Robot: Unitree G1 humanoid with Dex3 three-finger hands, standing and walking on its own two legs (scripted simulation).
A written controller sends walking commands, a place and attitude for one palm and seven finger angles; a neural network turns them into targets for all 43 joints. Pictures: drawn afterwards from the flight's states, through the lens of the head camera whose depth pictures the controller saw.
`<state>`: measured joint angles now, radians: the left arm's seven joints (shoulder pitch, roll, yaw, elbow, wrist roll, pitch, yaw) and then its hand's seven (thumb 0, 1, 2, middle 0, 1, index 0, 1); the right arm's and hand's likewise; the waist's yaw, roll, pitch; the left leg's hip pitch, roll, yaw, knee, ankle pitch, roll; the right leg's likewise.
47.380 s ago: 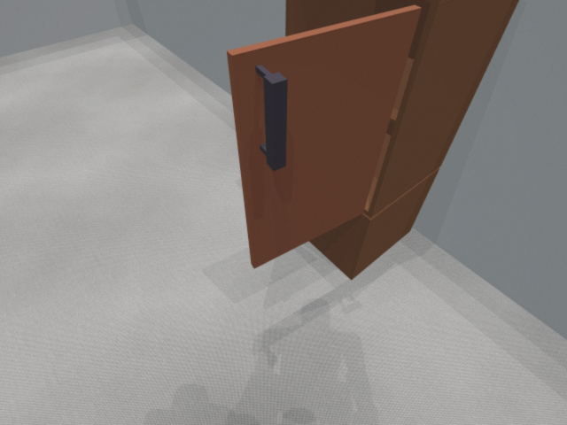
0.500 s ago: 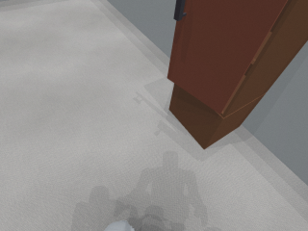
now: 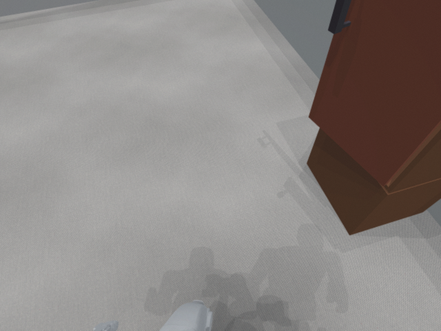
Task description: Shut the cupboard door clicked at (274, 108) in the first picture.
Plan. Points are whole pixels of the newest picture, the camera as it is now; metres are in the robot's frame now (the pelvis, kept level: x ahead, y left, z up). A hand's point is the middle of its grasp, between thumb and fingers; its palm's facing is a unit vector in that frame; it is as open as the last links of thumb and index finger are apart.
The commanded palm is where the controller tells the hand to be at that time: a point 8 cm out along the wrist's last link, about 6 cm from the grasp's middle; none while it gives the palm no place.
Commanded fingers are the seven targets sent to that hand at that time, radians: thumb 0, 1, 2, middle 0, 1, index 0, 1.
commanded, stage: walk to a spot facing it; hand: left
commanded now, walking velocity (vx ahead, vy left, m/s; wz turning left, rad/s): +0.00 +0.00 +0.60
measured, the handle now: out of the picture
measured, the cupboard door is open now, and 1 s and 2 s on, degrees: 13 13 13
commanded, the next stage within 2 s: turn to face it in 1.30 s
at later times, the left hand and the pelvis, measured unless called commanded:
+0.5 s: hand out of the picture +0.07 +0.25 -0.15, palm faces +0.31 -0.92 -0.25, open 7.4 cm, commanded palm none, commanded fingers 0.00 0.90 0.90 -0.20 -0.30 -0.20 -0.30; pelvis +0.05 +0.02 +0.00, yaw +18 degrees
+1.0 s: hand out of the picture +0.07 +0.16 -0.17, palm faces +0.66 -0.73 -0.17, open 7.4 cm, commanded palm none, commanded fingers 0.00 0.90 0.90 -0.20 -0.30 -0.20 -0.30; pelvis +0.21 +0.06 +0.00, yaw +39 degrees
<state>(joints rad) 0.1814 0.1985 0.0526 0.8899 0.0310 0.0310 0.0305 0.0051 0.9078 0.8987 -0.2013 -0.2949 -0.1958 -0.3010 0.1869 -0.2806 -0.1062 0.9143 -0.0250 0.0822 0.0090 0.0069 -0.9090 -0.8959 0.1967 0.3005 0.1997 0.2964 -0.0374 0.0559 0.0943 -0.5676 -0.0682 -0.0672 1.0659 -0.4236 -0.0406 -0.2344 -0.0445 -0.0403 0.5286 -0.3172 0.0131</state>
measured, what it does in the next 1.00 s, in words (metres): walks ahead, turning left: left foot, then right foot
